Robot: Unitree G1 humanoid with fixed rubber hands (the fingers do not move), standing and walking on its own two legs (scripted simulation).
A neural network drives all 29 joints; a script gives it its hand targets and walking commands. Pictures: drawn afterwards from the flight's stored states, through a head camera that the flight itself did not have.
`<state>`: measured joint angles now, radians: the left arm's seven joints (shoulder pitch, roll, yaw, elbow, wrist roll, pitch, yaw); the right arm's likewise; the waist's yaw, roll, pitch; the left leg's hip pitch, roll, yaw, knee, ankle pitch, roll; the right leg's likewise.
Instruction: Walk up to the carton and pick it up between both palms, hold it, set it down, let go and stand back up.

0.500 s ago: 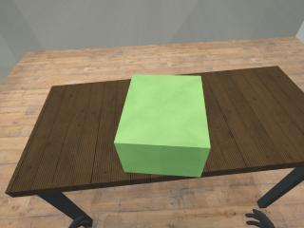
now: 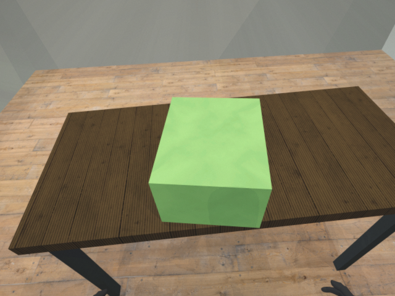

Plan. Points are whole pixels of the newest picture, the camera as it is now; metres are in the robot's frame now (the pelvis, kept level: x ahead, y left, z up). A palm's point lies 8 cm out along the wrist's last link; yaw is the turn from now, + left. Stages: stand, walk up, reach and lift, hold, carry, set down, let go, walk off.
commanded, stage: stand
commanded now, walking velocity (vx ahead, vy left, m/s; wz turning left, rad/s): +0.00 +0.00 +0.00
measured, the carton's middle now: (212, 157) +0.45 +0.01 -0.01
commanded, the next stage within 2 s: none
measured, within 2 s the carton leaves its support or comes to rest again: neither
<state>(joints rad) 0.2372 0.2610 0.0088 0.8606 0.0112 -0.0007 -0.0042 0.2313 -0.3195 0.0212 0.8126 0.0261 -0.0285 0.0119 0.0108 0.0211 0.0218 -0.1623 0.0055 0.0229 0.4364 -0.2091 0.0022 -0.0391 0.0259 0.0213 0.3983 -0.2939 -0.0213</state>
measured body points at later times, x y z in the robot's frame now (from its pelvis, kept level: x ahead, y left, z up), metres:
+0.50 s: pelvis -0.01 +0.00 +0.00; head -0.03 -0.01 +0.45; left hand +0.07 +0.27 -0.12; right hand +0.09 -0.27 -0.12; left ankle +0.02 +0.11 -0.74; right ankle -0.04 -0.11 -0.74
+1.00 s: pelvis -0.02 +0.00 +0.00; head -0.04 -0.01 +0.45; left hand +0.06 +0.27 -0.12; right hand +0.08 -0.28 -0.12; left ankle +0.02 +0.11 -0.74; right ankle -0.04 -0.11 -0.74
